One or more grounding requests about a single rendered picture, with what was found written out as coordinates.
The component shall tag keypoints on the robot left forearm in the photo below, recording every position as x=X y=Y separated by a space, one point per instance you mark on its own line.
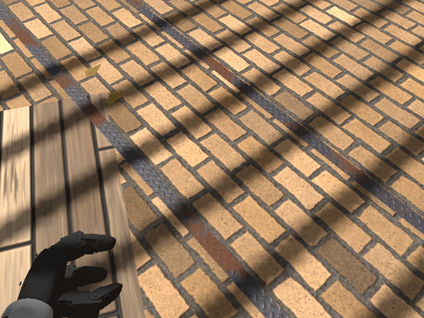
x=28 y=308

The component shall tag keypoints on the left robot hand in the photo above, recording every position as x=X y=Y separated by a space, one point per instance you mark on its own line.
x=50 y=279

